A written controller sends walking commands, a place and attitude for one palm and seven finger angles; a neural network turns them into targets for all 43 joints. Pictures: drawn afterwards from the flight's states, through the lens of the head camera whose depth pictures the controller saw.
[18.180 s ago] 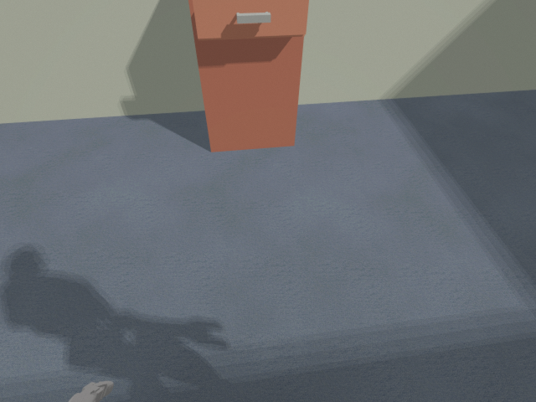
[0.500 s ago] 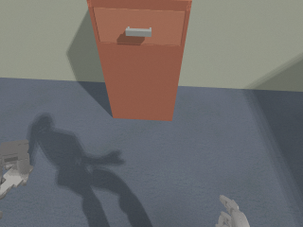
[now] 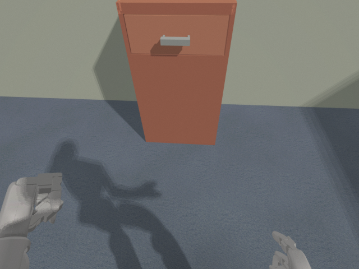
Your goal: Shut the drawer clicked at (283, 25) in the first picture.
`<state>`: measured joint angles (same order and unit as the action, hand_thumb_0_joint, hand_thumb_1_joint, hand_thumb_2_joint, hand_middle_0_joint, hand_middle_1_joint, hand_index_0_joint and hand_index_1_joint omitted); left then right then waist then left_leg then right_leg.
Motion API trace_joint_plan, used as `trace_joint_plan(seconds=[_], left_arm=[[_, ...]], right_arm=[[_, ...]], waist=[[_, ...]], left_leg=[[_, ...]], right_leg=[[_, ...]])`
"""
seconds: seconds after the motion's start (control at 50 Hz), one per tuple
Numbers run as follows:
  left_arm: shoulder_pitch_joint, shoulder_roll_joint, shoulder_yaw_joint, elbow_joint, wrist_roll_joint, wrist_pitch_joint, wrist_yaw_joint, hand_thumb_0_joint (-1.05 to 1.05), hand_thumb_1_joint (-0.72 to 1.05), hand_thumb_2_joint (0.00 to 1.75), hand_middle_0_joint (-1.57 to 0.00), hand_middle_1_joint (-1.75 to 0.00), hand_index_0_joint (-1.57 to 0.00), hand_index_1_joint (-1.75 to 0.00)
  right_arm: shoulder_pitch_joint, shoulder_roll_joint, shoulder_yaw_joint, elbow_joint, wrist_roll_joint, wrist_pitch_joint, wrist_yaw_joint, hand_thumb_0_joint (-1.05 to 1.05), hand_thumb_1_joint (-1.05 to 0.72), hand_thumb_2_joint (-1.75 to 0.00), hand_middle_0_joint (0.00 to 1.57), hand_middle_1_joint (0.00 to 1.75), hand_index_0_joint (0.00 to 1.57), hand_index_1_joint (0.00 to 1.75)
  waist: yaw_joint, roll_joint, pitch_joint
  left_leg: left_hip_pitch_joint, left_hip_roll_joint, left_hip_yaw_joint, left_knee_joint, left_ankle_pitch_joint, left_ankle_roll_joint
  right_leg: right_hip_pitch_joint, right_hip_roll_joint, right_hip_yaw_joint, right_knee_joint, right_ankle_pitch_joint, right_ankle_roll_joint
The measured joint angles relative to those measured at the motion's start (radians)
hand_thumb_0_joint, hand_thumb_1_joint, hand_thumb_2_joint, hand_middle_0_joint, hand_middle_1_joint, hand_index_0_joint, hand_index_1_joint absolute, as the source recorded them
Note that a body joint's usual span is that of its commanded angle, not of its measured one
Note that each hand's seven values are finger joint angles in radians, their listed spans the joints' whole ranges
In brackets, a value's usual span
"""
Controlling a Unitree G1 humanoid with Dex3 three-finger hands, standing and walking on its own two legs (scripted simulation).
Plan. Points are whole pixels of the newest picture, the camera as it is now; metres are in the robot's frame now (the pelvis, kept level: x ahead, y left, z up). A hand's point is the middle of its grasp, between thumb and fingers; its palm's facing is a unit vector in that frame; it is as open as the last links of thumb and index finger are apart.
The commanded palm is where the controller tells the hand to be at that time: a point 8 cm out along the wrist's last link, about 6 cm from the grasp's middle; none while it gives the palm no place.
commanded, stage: let the arm hang, fingers relaxed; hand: left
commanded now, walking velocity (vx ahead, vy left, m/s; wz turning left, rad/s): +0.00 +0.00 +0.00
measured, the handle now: (175, 39) +1.04 +0.10 +0.03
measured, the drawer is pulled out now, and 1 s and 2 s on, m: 0.00 0.00 0.00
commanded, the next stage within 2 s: look to check the result in 1.04 s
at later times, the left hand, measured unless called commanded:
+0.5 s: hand out of the picture +0.01 +0.21 -0.16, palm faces -0.02 -0.95 -0.31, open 5.1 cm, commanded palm none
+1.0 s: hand out of the picture +0.11 +0.21 -0.14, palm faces -0.01 -0.94 -0.33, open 7.4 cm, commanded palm none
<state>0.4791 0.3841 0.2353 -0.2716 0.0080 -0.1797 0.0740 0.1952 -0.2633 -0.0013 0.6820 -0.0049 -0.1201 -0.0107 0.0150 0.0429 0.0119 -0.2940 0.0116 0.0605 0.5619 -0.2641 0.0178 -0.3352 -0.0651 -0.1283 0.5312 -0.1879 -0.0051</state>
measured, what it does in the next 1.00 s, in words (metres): stands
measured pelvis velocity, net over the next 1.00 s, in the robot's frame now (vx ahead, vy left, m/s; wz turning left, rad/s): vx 0.02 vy -0.02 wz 0.00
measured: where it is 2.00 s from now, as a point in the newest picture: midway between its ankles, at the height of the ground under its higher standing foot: outside the picture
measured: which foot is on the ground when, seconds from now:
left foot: down 0.00-1.00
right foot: down 0.00-1.00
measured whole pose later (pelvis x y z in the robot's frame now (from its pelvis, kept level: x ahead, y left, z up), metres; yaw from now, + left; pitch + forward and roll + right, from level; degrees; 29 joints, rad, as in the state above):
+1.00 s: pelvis +0.02 -0.02 +0.01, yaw +0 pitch -2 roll +1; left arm 0.07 0.29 0.02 1.13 0.01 -0.02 0.00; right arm 0.13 -0.30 0.00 1.11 -0.02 0.00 0.01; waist -0.01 0.03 0.06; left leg -0.13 0.02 0.05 0.35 -0.19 -0.02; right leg -0.19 -0.03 -0.14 0.37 -0.15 -0.03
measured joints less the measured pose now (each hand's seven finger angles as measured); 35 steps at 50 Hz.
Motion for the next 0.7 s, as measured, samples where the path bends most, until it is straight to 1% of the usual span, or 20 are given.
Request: trace_joint_plan(seconds=[0.04, 0.08, 0.12, 0.16, 0.2, 0.24, 0.28, 0.3, 0.38, 0.48, 0.6, 0.7], left_arm=[[-0.104, -0.015, -0.077, 0.272, 0.013, 0.093, -0.04, 0.0, 0.89, 0.9, -1.38, -1.58, -1.38, -1.57], [-0.171, -0.043, -0.134, 0.522, 0.023, 0.167, -0.062, 0.01, 0.89, 0.9, -1.34, -1.55, -1.35, -1.54], [-0.206, -0.071, -0.18, 0.715, 0.031, 0.208, -0.075, 0.01, 0.9, 0.9, -1.29, -1.5, -1.29, -1.49], [-0.22, -0.097, -0.216, 0.852, 0.032, 0.225, -0.083, 0.01, 0.9, 0.89, -1.23, -1.44, -1.23, -1.43], [-0.229, -0.122, -0.242, 0.956, 0.028, 0.23, -0.085, 0.01, 0.9, 0.89, -1.17, -1.37, -1.17, -1.37], [-0.234, -0.145, -0.261, 1.041, 0.024, 0.229, -0.087, 0.02, 0.9, 0.89, -1.1, -1.3, -1.1, -1.29], [-0.236, -0.156, -0.266, 1.11, 0.03, 0.226, -0.077, 0.02, 0.9, 0.89, -1.02, -1.23, -1.03, -1.21], [-0.237, -0.156, -0.258, 1.14, 0.022, 0.222, -0.073, 0.02, 0.9, 0.89, -0.98, -1.19, -0.99, -1.18], [-0.242, -0.131, -0.237, 1.231, 0.014, 0.207, -0.076, 0.02, 0.9, 0.89, -0.83, -1.02, -0.84, -1.01], [-0.259, -0.096, -0.216, 1.315, 0.012, 0.2, -0.075, 0.01, 0.9, 0.89, -0.64, -0.81, -0.64, -0.8], [-0.308, -0.067, -0.201, 1.367, 0.009, 0.193, -0.072, 0.01, 0.9, 0.89, -0.41, -0.55, -0.41, -0.54], [-0.352, -0.064, -0.201, 1.381, 0.008, 0.182, -0.072, 0.01, 0.9, 0.89, -0.29, -0.41, -0.29, -0.4]], right_arm=[[-0.04, -0.039, -0.002, 0.055, -0.005, 0.041, 0.024, 0.01, -0.9, -0.9, 0.2, 0.3, 0.21, 0.3], [-0.07, -0.056, -0.001, 0.09, -0.012, 0.071, 0.032, 0.01, -0.9, -0.9, 0.2, 0.3, 0.21, 0.3], [-0.076, -0.058, 0.0, 0.111, -0.017, 0.089, 0.034, 0.01, -0.9, -0.9, 0.2, 0.3, 0.21, 0.3], [-0.061, -0.053, 0.001, 0.129, -0.019, 0.105, 0.036, 0.01, -0.9, -0.9, 0.2, 0.3, 0.21, 0.3], [-0.036, -0.047, 0.003, 0.155, -0.023, 0.119, 0.036, 0.01, -0.9, -0.9, 0.2, 0.3, 0.2, 0.3], [-0.006, -0.042, 0.004, 0.19, -0.026, 0.133, 0.035, 0.01, -0.9, -0.9, 0.2, 0.3, 0.2, 0.3], [0.024, -0.036, 0.003, 0.23, -0.027, 0.144, 0.034, 0.01, -0.9, -0.9, 0.2, 0.3, 0.2, 0.3], [0.038, -0.032, 0.002, 0.25, -0.027, 0.148, 0.033, 0.01, -0.9, -0.9, 0.2, 0.3, 0.2, 0.3], [0.082, -0.023, -0.004, 0.32, -0.026, 0.159, 0.026, 0.01, -0.9, -0.9, 0.2, 0.3, 0.2, 0.3], [0.101, -0.018, -0.015, 0.372, -0.024, 0.157, 0.02, 0.01, -0.9, -0.9, 0.2, 0.3, 0.2, 0.3], [0.084, -0.013, -0.017, 0.406, -0.024, 0.145, 0.018, 0.01, -0.9, -0.9, 0.2, 0.3, 0.2, 0.3], [0.046, -0.014, -0.014, 0.417, -0.024, 0.135, 0.02, 0.01, -0.9, -0.9, 0.2, 0.3, 0.2, 0.3]], waist=[[-0.002, 0.032, -0.012], [-0.015, 0.048, -0.006], [-0.031, 0.042, 0.01], [-0.042, 0.018, 0.03], [-0.045, -0.009, 0.052], [-0.043, -0.032, 0.071], [-0.037, -0.048, 0.086], [-0.034, -0.053, 0.092], [-0.022, -0.056, 0.1], [-0.022, -0.039, 0.09], [-0.023, -0.021, 0.067], [-0.021, -0.01, 0.05]], left_leg=[[-0.026, -0.007, 0.004, 0.034, -0.013, 0.006], [-0.034, -0.01, 0.014, 0.051, -0.019, 0.009], [-0.031, -0.008, 0.021, 0.052, -0.017, 0.005], [-0.026, -0.008, 0.019, 0.045, -0.009, 0.0], [-0.022, -0.005, 0.012, 0.036, -0.001, -0.006], [-0.018, 0.0, 0.004, 0.025, 0.008, -0.012], [-0.012, 0.005, -0.004, 0.01, 0.018, -0.017], [-0.008, 0.007, -0.008, 0.001, 0.024, -0.019], [0.006, 0.016, -0.022, -0.031, 0.041, -0.025], [0.026, 0.021, -0.028, -0.058, 0.049, -0.026], [0.057, 0.02, -0.028, -0.088, 0.056, -0.03], [0.085, 0.016, -0.021, -0.121, 0.063, -0.029]], right_leg=[[-0.033, -0.01, 0.006, 0.046, -0.017, 0.001], [-0.052, -0.014, 0.018, 0.077, -0.027, 0.002], [-0.057, -0.013, 0.025, 0.088, -0.029, -0.003], [-0.055, -0.012, 0.023, 0.089, -0.029, -0.012], [-0.049, -0.009, 0.016, 0.082, -0.025, -0.02], [-0.04, -0.004, 0.007, 0.067, -0.017, -0.025], [-0.027, 0.003, -0.002, 0.044, -0.006, -0.03], [-0.021, 0.006, -0.007, 0.031, 0.0, -0.032], [0.006, 0.018, -0.022, -0.017, 0.02, -0.04], [0.033, 0.026, -0.029, -0.056, 0.033, -0.043], [0.062, 0.028, -0.029, -0.084, 0.037, -0.04], [0.083, 0.027, -0.023, -0.106, 0.041, -0.034]])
